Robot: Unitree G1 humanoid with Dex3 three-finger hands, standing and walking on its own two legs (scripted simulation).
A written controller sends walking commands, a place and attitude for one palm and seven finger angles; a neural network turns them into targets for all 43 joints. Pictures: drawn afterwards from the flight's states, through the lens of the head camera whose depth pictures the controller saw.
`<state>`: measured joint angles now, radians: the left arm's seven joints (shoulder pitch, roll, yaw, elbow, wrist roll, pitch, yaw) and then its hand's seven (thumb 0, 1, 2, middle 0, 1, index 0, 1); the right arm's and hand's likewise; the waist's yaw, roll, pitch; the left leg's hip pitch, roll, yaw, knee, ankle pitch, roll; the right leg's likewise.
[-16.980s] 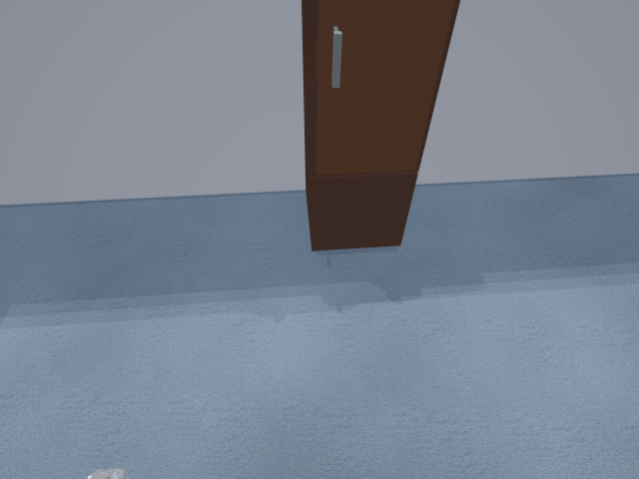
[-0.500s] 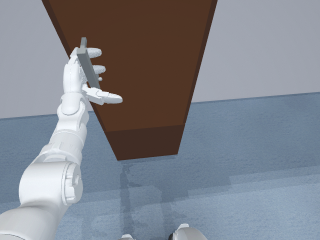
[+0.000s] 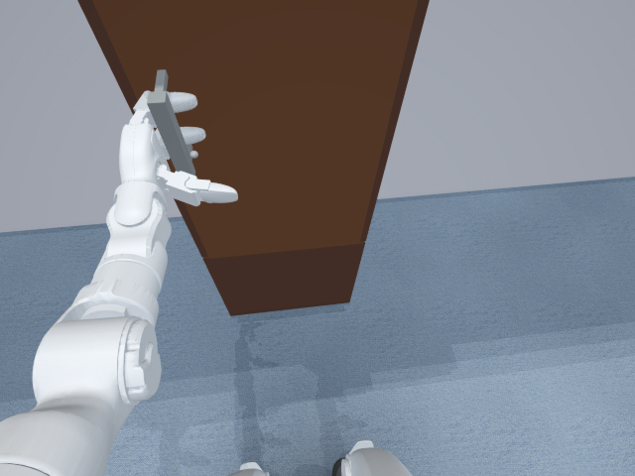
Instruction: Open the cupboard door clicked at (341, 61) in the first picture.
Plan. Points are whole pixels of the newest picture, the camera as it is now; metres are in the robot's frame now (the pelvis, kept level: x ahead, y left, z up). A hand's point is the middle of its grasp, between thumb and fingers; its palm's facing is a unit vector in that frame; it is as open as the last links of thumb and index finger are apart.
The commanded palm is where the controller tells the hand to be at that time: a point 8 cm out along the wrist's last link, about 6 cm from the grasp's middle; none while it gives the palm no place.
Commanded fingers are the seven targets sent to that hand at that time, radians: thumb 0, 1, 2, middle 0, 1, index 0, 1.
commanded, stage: close the thumb around the handle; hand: left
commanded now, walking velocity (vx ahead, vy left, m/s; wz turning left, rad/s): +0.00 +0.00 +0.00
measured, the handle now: (175, 129) +0.54 +0.15 +0.10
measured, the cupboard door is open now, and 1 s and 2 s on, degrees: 0 2 43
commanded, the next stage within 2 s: pull the door open along its arc in 0.66 s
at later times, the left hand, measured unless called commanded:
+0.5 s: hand (189, 156) +0.50 +0.13 +0.09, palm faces +0.04 -1.00 -0.01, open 6.8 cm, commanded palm +0.47 +0.18 +0.10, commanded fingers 0.00 0.90 0.90 -0.40 -1.35 -0.40 -1.35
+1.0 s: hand (195, 164) +0.48 +0.12 +0.10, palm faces +0.04 -1.00 -0.02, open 5.5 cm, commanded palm +0.42 +0.17 +0.10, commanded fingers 0.00 0.90 0.90 -0.40 -1.35 -0.40 -1.35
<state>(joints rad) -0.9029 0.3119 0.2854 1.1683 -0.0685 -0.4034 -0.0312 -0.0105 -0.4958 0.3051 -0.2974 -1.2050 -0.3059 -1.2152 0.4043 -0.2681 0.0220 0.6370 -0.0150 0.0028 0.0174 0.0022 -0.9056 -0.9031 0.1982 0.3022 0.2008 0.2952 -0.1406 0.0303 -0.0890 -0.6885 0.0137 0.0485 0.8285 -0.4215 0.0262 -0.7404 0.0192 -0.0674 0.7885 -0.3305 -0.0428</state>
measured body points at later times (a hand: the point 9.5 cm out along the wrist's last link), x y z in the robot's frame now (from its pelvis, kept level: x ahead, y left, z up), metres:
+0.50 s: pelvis +0.00 +0.01 +0.00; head +0.09 +0.01 +0.44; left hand +0.49 +0.18 +0.10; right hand +0.02 -0.25 -0.12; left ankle -0.02 +0.10 -0.70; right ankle +0.02 -0.09 -0.70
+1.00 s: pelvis +0.01 +0.01 +0.00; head +0.08 +0.00 +0.45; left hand +0.47 +0.17 +0.10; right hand +0.03 -0.25 -0.12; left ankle -0.02 +0.10 -0.70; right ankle +0.02 -0.09 -0.70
